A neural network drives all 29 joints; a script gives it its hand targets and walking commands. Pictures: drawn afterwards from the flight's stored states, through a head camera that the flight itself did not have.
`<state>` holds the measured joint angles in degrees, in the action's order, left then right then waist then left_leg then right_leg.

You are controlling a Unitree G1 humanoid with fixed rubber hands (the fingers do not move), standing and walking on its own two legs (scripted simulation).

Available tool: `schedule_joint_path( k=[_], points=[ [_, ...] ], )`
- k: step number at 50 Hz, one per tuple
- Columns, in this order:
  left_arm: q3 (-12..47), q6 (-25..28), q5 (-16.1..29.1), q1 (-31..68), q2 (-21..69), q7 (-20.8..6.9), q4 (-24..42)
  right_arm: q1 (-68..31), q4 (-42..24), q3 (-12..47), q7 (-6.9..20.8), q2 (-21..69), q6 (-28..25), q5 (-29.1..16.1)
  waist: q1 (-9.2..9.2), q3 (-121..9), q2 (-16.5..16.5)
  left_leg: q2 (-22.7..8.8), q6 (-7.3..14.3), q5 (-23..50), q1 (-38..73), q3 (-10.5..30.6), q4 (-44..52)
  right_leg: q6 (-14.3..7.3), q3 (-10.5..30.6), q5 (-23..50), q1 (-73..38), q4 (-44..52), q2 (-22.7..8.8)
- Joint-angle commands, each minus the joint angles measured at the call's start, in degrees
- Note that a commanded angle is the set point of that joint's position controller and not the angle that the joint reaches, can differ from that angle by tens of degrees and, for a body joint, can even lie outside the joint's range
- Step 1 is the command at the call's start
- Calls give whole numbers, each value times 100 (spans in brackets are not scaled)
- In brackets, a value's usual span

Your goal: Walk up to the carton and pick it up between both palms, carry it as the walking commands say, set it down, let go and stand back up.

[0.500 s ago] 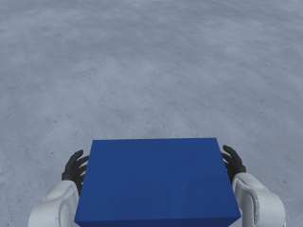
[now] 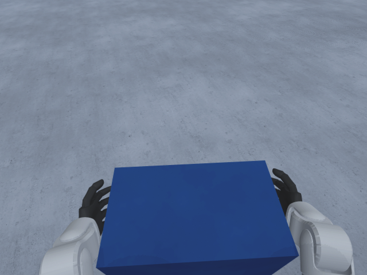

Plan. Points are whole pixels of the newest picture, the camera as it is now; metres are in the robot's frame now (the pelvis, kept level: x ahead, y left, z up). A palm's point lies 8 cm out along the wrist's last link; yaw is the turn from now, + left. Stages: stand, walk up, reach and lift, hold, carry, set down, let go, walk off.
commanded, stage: carry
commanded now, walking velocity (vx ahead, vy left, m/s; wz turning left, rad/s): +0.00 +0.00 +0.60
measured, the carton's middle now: (192, 235) +0.24 -0.01 +0.00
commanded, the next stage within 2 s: none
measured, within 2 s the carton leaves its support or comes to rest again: neither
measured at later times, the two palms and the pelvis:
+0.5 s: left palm (41, 267) +0.17 +0.24 +0.08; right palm (245, 203) +0.27 -0.12 +0.07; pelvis -0.02 +0.01 +0.00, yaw +17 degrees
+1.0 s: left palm out of the picture +0.05 +0.33 +0.08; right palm (178, 211) +0.26 +0.02 +0.07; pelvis -0.05 +0.04 +0.00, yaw +34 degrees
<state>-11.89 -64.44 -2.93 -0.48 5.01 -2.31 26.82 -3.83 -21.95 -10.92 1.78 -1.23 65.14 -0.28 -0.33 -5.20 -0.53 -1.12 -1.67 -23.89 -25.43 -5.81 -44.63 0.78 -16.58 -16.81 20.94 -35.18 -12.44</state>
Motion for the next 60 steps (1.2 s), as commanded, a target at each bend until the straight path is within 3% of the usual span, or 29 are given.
schedule_joint_path(
  k=[1, 2, 3, 4, 5, 7, 9, 18, 19, 20, 21, 22, 23, 24, 27, 34, 36, 37, 38, 39, 41, 52, 53, 54, 55, 56, 57, 58, 60],
  points=[
    [4530, -91, 1705, 2197, 3819, -970, 554, -1953, -608, 4508, 925, 4553, 100, -1482, 42, -1178, -1236, 189, 74, 903, 330, -410, 1510, -112, 660, 2467, -1274, 398, -1022],
    [4565, -94, 1720, 2239, 3864, -970, 590, -1910, -588, 4502, 942, 4599, 97, -1477, 14, -1280, -692, 84, 93, 1417, 998, -173, 2204, 147, 394, 2047, -934, -190, -829],
    [4598, -92, 1731, 2395, 3841, -967, 649, -1885, -589, 4494, 950, 4632, 94, -1458, -65, -1305, -43, -538, 243, 1911, 1852, 770, 2353, 420, 429, 816, 95, -867, -649],
    [4703, -104, 1826, 2568, 3885, -991, 737, -1651, -436, 4328, 927, 4465, 12, -1330, -199, -1192, 1877, -1746, 994, 4526, 2397, 2732, 2144, 823, 296, -1603, 1693, -1814, 266],
    [4709, -76, 1872, 2665, 3948, -1037, 691, -1710, -534, 4340, 922, 4550, 5, -1325, -163, -1146, 1557, -1885, 1358, 5323, 2413, 2781, 1890, 783, 970, -2131, 1925, -2557, 277],
    [4858, 1, 2041, 2694, 4250, -1080, 620, -1986, -899, 4382, 933, 4602, -72, -1358, -79, -1348, 852, -1526, 1180, 4547, 2186, 2108, 1859, 690, 1244, -1595, 1749, -2738, 283],
    [4905, 58, 2095, 2768, 4328, -1037, 715, -2105, -1113, 4410, 947, 4599, -124, -1437, -66, -1386, 904, -1227, 1084, 4111, 1969, 1788, 1925, 646, 1201, -1157, 1529, -2510, 404],
    [4591, 23, 1815, 2255, 3920, -909, 437, -1910, -928, 4524, 993, 4287, 10, -1407, -3, -1356, 937, -886, 906, 2839, 1012, 2105, 1883, 334, 938, -420, -51, 377, 1036],
    [4566, 20, 1808, 2237, 3943, -914, 394, -1948, -905, 4554, 997, 4280, 20, -1406, 47, -1421, 722, -698, 713, 2423, 496, 1938, 1684, 256, 991, -51, -800, 1021, 862],
    [4549, 8, 1793, 2232, 3899, -920, 357, -1962, -862, 4575, 1001, 4285, 27, -1402, 69, -1402, 94, -399, 465, 1721, -269, 1609, 1095, 104, 1611, 6, -1496, 1567, 191],
    [4416, 15, 1637, 2169, 3779, -916, 275, -2164, -953, 4657, 1014, 4274, 45, -1436, 65, -1205, -1659, 428, 87, 44, -1285, 699, -62, -524, 3309, 796, -1839, 1937, -1357],
    [4382, 28, 1676, 2201, 3860, -918, 291, -2320, -896, 4589, 1014, 4266, 25, -1515, 70, -1028, -1541, 319, 16, -933, -1398, 418, -1466, -1056, 3503, 1381, -1397, 1869, -1938],
    [4372, 36, 1684, 2280, 3954, -910, 438, -2308, -827, 4618, 1062, 4424, -12, -1591, 65, -877, -742, 95, 20, -629, -1180, 613, -2050, -1038, 2955, 1361, -1126, 1820, -1624],
    [4389, 55, 1663, 2345, 3926, -915, 543, -2351, -835, 4701, 1091, 4526, -28, -1675, 70, -779, -481, 1, 7, -252, -1021, 623, -2205, -856, 2322, 983, -885, 1796, -1276],
    [4417, 23, 1638, 2379, 3800, -891, 604, -2381, -824, 4685, 1051, 4517, -21, -1695, 17, -658, -954, 22, -62, 77, -840, 265, -1482, -477, 1263, 1042, -903, 1431, -746],
    [4504, -56, 1670, 2137, 3787, -930, 515, -1966, -637, 4494, 963, 4472, 61, -1483, 63, -1054, -1351, 227, 62, 320, 144, -394, 939, -324, 859, 2306, -1166, 555, -995],
    [4585, -71, 1687, 2201, 3856, -924, 577, -1895, -596, 4484, 992, 4557, 68, -1469, -13, -1240, -550, -35, 124, 1397, 1313, 40, 2235, 175, 438, 1622, -604, -391, -721],
    [4608, -79, 1701, 2274, 3846, -928, 621, -1809, -600, 4453, 992, 4512, 53, -1418, -98, -1252, 487, -992, 436, 2481, 2150, 1423, 2369, 530, 425, -15, 671, -1158, -363],
    [4776, -90, 1842, 2615, 3885, -958, 807, -1611, -466, 4272, 975, 4407, -11, -1319, -216, -1063, 1969, -1877, 1187, 4387, 2324, 2957, 2196, 776, 526, -2178, 1834, -1986, 410],
    [4773, -67, 1899, 2651, 4009, -1019, 682, -1745, -607, 4306, 964, 4504, -20, -1301, -145, -1116, 1361, -1900, 1389, 4971, 2327, 2779, 1957, 728, 1113, -2185, 1903, -2636, 311],
    [4911, 4, 2065, 2678, 4289, -1042, 664, -2003, -992, 4361, 961, 4530, -92, -1327, -78, -1303, 805, -1478, 1142, 4230, 2096, 2039, 1907, 684, 1258, -1618, 1689, -2648, 278],
    [4616, -7, 1821, 2225, 3937, -866, 474, -1935, -958, 4506, 1024, 4211, 29, -1387, 6, -1306, 933, -870, 819, 2445, 866, 2142, 1966, 303, 917, -415, -239, 475, 1024],
    [4587, -12, 1818, 2218, 3946, -871, 440, -1972, -941, 4539, 1027, 4196, 37, -1382, 43, -1355, 688, -684, 632, 2005, 371, 2009, 1787, 223, 1041, -161, -930, 1033, 802],
    [4559, -26, 1772, 2242, 3867, -871, 420, -2019, -907, 4568, 1031, 4188, 48, -1380, 61, -1259, -81, -336, 366, 1270, -417, 1599, 1209, 34, 1740, -282, -1489, 1546, 57],
    [4409, -18, 1627, 2148, 3772, -872, 275, -2268, -999, 4611, 1041, 4205, 63, -1435, 96, -1046, -1675, 460, 41, -115, -1295, 685, -59, -608, 3323, 47, -1666, 1981, -1378],
    [4400, -17, 1673, 2199, 3855, -877, 299, -2346, -937, 4542, 1049, 4194, 45, -1488, 85, -830, -1402, 297, -7, -823, -1354, 456, -1414, -1016, 3440, 493, -1220, 1972, -1912],
    [4385, -4, 1675, 2251, 3928, -880, 419, -2343, -857, 4594, 1090, 4342, 13, -1556, 75, -674, -660, 80, 12, -466, -1088, 649, -1993, -976, 2882, 561, -896, 1926, -1589],
    [4405, 15, 1650, 2304, 3918, -888, 530, -2366, -857, 4696, 1111, 4449, -4, -1628, 67, -601, -487, 0, 1, -92, -960, 633, -2150, -800, 2271, 343, -700, 1883, -1258],
    [4433, 6, 1642, 2366, 3890, -880, 589, -2374, -856, 4703, 1095, 4512, -8, -1667, 21, -520, -854, -30, -45, 208, -964, 395, -1701, -507, 1446, 621, -820, 1584, -838]
  ],
)
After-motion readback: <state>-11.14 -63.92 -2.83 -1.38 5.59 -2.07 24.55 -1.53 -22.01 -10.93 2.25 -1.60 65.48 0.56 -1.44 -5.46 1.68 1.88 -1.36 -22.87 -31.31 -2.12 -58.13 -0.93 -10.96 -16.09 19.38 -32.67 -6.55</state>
